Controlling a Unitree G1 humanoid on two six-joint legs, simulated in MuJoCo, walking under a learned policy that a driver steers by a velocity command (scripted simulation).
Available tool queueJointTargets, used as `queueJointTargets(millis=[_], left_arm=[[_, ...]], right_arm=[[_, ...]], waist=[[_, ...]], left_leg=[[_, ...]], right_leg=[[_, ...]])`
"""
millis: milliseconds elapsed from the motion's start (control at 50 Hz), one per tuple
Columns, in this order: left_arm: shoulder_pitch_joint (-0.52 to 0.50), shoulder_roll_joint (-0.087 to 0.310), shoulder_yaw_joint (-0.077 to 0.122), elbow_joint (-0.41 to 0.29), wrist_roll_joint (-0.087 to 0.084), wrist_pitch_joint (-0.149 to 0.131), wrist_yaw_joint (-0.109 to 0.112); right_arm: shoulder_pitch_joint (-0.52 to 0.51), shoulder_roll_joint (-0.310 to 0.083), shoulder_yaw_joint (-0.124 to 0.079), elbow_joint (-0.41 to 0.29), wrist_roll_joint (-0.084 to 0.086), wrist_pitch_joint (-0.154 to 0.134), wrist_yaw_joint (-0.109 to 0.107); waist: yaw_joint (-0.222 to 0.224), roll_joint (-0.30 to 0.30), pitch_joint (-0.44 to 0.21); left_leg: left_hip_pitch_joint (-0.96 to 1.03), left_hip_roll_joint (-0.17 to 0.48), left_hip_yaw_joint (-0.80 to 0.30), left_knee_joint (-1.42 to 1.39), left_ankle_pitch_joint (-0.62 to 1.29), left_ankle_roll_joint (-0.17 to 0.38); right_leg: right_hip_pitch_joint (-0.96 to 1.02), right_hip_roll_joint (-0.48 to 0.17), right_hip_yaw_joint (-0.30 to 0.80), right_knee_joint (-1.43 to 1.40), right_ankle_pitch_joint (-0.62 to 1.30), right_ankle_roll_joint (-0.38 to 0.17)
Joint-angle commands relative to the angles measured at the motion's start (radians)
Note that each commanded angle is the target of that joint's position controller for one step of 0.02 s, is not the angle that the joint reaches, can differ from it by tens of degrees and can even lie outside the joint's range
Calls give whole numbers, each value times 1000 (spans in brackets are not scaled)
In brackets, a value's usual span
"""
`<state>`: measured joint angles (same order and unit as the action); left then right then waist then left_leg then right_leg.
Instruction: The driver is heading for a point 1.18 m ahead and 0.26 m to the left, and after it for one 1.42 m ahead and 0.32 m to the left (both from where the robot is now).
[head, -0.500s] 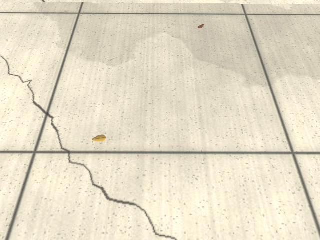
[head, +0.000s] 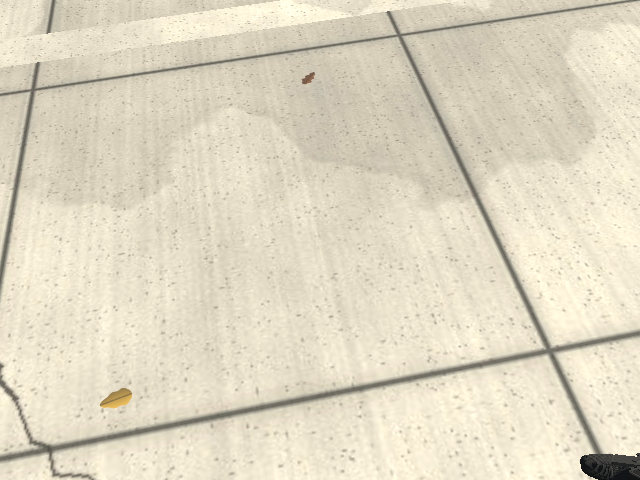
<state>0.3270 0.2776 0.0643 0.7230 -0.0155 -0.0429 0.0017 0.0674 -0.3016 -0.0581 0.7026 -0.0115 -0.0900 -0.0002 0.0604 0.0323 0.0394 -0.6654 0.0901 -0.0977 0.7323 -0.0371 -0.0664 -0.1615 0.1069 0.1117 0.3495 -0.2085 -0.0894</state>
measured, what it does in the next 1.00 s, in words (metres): walks ahead, turning left: left foot, then right foot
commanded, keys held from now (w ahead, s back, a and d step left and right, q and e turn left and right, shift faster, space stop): w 0.14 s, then w+q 0.86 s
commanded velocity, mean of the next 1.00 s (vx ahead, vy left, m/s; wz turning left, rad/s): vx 0.50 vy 0.00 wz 0.24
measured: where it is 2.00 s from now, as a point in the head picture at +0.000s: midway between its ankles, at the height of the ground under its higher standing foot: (246, 226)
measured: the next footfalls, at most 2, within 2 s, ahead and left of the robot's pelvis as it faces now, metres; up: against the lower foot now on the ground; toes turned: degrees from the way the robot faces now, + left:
left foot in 0.18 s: +0.29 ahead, +0.14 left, +0.00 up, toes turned -6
right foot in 0.64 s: +0.52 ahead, -0.08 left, +0.00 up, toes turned +11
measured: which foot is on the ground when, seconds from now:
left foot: up 0.00-0.16, down 0.18-0.64, up 0.66-1.00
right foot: down 0.00-0.20, up 0.22-0.62, down 0.64-1.00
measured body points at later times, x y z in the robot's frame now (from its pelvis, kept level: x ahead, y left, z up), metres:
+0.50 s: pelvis +0.28 +0.05 +0.00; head +0.31 +0.06 +0.45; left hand +0.49 +0.29 -0.08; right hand +0.29 -0.23 -0.12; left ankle +0.25 +0.15 -0.75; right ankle +0.43 -0.12 -0.70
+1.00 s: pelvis +0.54 +0.05 -0.01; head +0.57 +0.06 +0.44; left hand +0.46 +0.33 -0.13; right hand +0.82 -0.13 -0.09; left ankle +0.65 +0.24 -0.70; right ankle +0.48 -0.09 -0.75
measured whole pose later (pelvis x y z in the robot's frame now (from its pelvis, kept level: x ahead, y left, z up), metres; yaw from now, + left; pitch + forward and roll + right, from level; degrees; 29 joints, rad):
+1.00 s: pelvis +0.54 +0.05 -0.01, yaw +20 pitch +1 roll -3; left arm 0.34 0.30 0.08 0.83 0.00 -0.08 0.00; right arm 0.12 -0.31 -0.06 0.64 0.02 -0.02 0.04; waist 0.09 0.05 0.04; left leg -0.68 0.10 -0.03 0.76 -0.03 0.00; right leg 0.01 0.01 -0.16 0.24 -0.27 0.00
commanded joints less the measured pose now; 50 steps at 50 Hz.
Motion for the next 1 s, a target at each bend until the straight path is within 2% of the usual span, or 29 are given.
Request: queueJointTargets(millis=[20, 100, 140, 160, 180, 200, 220, 240, 260, 280, 320, 360, 440, 480, 540, 580, 620, 640, 660, 680, 700, 720, 740, 760, 780, 820, 860, 920, 1000], left_arm=[[2, 179, 49, -52, -7, -10, 14], [49, 157, 43, -19, -4, -5, 16], [38, 160, 44, -14, 0, 1, 15], [26, 142, 37, -18, 4, 2, 12], [25, 105, 20, -31, 14, 2, 10], [151, 59, 5, -39, -3, -10, 12], [157, 83, 1, -38, -2, -21, 12], [55, 153, 17, -53, -10, -28, 7], [-41, 155, 15, -72, -5, -35, 5], [-100, 143, 14, -91, 11, -45, 4], [-93, 116, 16, -94, 27, -52, 2], [-91, 88, 9, -97, 30, -51, 1], [-229, 45, -13, -126, 27, -56, -4], [-288, 49, -13, -134, 18, -63, -11], [-347, 74, -5, -152, 7, -73, -18], [-336, 98, 7, -153, 2, -80, -19], [-218, 130, 27, -122, 7, -85, -11], [-84, 175, 43, -106, 21, -87, -1], [35, 261, 64, -87, 32, -74, 6], [74, 239, 64, -54, 17, -61, -5], [24, 156, 43, -67, 13, -60, -5], [-24, 119, 30, -68, 16, -57, -5], [-69, 92, 20, -64, 21, -56, -7], [-98, 74, 14, -57, 27, -56, -7], [-113, 75, 15, -51, 29, -59, -7], [-114, 89, 23, -34, 22, -68, -7], [-109, 119, 34, -15, 21, -72, -5], [-108, 148, 40, 4, 19, -67, -1], [-55, 187, 49, 40, 3, -54, 3]], right_arm=[[-99, -51, -5, -78, 13, -19, 14], [-108, -87, -15, -84, 16, -36, 34], [-44, -103, -24, -71, 15, -42, 33], [47, -127, -38, -43, 9, -45, 28], [183, -167, -49, -24, -4, -48, 23], [310, -258, -75, 7, -13, -40, 24], [347, -208, -64, 36, 20, -33, 39], [293, -142, -42, 25, 38, -27, 40], [237, -119, -33, 7, 27, -17, 37], [205, -108, -27, 3, 18, -9, 37], [184, -86, -17, -3, 10, -7, 30], [196, -96, -20, 2, 20, -6, 22], [237, -148, -39, 23, 33, 8, -3], [275, -153, -41, 35, 37, 19, -9], [324, -149, -42, 47, 43, 33, -14], [323, -153, -45, 45, 42, 41, -17], [303, -122, -37, 34, 38, 44, -17], [282, -73, -20, 14, 28, 40, -13], [373, 5, 3, -10, 28, 29, -14], [413, -47, -1, -25, 52, 23, -16], [345, -125, -22, -13, 57, 27, -17], [277, -134, -28, -22, 46, 34, -16], [248, -119, -29, -28, 38, 39, -13], [233, -106, -32, -36, 35, 45, -8], [232, -85, -29, -42, 39, 51, -3], [212, -50, -21, -60, 39, 61, 4], [172, -39, -16, -84, 32, 63, 9], [105, -29, -6, -102, 34, 56, 27], [-18, -30, -1, -148, 35, 52, 50]], waist=[[10, -113, -31], [13, -134, -24], [-27, -160, -31], [-72, -154, -78], [-130, -103, -206], [-112, 147, -354], [-120, 268, -345], [-132, 151, -198], [-131, 59, -112], [-116, 15, -39], [-75, 46, -39], [-64, 71, -57], [-101, 55, -37], [-124, 57, -35], [-135, 59, -32], [-111, 77, -35], [-40, 80, -81], [28, 24, -185], [24, -214, -326], [12, -354, -334], [27, -212, -195], [21, -148, -110], [-2, -121, -60], [-23, -137, -30], [-39, -155, -17], [-47, -143, -11], [-47, -116, -6], [-28, -96, -2], [9, -82, 27]], left_leg=[[146, -65, 47, -150, 144, -6], [159, -62, 30, -229, 78, 42], [236, -74, 58, -262, -3, 81], [355, -88, 83, -287, -6, 113], [577, 15, -16, -249, 14, 176], [932, 205, -411, -286, -137, 345], [995, 272, -706, -441, -370, 393], [898, 253, -641, -461, -481, 355], [775, 208, -520, -470, -424, 325], [663, 168, -438, -490, -317, 321], [574, 103, -344, -516, -144, 306], [539, 81, -284, -528, -40, 319], [449, 40, -190, -535, 17, 298], [429, 34, -190, -522, 1, 284], [462, 49, -247, -474, -58, 266], [485, 62, -297, -427, -81, 247], [449, 14, -287, -312, -51, 206], [358, -36, -226, -100, -94, 171], [85, -166, -78, 223, -417, 106], [-114, -127, -43, 427, -571, 91], [-160, -76, -65, 507, -484, 83], [-150, -47, -39, 512, -402, 77], [-121, -24, -30, 481, -344, 70], [-93, 0, -28, 449, -307, 68], [-58, 15, -18, 428, -283, 65], [-51, 24, 0, 386, -242, 54], [-68, 32, 4, 304, -177, 42], [-28, 26, 33, 128, -14, 51], [17, 3, 87, -38, 55, 83]], right_leg=[[-86, -207, 160, -106, 123, -134], [42, -272, 238, -16, 124, -116], [75, -279, 253, 46, 226, -97], [81, -237, 217, 143, 360, -75], [10, -186, 156, 365, 342, -43], [-313, -42, 33, 726, 89, 45], [-518, -18, 37, 883, -352, 69], [-613, -84, 53, 944, -298, 62], [-610, -120, 16, 924, -225, 57], [-605, -146, -5, 857, -175, 57], [-513, -179, -11, 731, -109, 68], [-473, -174, -38, 624, -103, 94], [-378, -138, -60, 338, 106, 135], [-319, -112, -59, 249, 208, 146], [-269, -93, -37, 163, 219, 140], [-209, -93, -31, 122, 171, 121], [-18, -113, -40, 61, 146, 75], [193, -236, 62, 81, 107, 18], [513, -459, 378, 61, 27, -102], [531, -560, 660, -22, -218, -182], [416, -505, 558, -53, -281, -148], [307, -455, 403, -65, -184, -113], [214, -410, 301, -92, -75, -98], [149, -380, 222, -117, 5, -88], [97, -362, 160, -143, 54, -82], [63, -359, 78, -179, 146, -97], [64, -369, 13, -198, 224, -111], [71, -347, -103, -203, 283, -91], [126, -361, -189, -194, 298, -60]])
